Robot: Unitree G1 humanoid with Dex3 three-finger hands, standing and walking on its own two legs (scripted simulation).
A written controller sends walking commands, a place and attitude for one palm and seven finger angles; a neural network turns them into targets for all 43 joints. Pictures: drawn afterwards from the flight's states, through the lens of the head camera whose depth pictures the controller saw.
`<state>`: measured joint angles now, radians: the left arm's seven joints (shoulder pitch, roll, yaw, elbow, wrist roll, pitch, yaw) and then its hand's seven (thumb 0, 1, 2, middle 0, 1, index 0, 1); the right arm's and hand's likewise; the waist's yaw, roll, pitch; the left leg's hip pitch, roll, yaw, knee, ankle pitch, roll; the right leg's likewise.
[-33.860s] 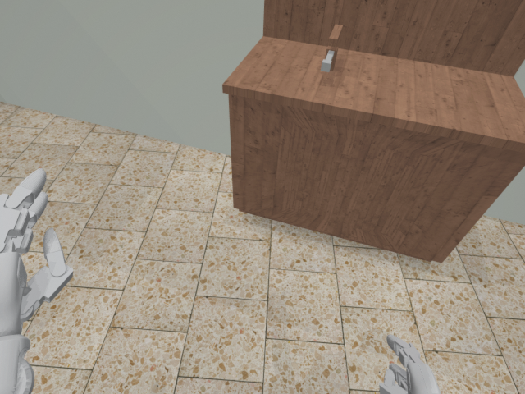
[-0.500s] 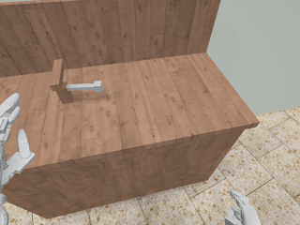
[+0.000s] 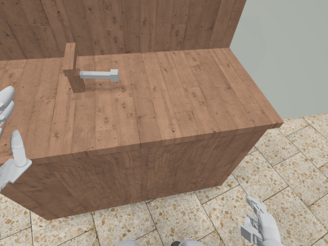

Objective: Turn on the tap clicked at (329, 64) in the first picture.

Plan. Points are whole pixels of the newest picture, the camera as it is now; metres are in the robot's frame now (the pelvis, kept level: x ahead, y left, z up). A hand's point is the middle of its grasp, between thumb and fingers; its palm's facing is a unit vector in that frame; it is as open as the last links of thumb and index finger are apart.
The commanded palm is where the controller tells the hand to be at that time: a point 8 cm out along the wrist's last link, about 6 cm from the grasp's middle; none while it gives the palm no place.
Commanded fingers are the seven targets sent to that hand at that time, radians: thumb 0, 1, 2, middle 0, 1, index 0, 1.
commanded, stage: step back with the hand held close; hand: left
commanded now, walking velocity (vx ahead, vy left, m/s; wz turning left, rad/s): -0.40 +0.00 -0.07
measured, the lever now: (114, 75) +0.60 +0.19 +0.04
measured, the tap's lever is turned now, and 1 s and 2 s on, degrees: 81 81 81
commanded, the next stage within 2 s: stop stepping back and stand still in 0.30 s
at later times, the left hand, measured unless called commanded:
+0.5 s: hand out of the picture +0.10 +0.22 +0.18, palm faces +0.29 -0.87 -0.41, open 7.4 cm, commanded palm +0.04 +0.27 +0.19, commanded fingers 0.00 0.90 0.90 -0.20 -0.30 -0.20 -0.30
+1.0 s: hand out of the picture +0.02 +0.21 +0.19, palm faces +0.37 -0.85 -0.37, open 7.4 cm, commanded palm -0.04 +0.25 +0.19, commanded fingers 0.00 0.90 0.90 -0.20 -0.30 -0.20 -0.30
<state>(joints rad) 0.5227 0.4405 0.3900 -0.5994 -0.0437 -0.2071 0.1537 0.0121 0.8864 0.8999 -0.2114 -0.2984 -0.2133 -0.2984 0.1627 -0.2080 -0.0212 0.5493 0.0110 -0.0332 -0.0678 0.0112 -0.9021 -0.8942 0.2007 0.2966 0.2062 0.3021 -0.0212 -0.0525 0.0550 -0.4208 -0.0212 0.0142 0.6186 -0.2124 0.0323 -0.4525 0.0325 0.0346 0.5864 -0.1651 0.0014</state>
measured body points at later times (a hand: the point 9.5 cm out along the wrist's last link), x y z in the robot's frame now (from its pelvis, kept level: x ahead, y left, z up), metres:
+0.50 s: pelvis -0.13 +0.00 +0.01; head -0.10 +0.02 +0.45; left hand +0.08 +0.27 +0.20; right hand +0.02 -0.26 -0.06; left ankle -0.10 +0.12 -0.73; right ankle -0.06 -0.13 -0.72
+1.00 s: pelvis -0.22 -0.02 +0.00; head -0.24 -0.01 +0.45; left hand -0.01 +0.26 +0.20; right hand -0.09 -0.26 -0.08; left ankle -0.18 +0.13 -0.72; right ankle -0.19 -0.10 -0.67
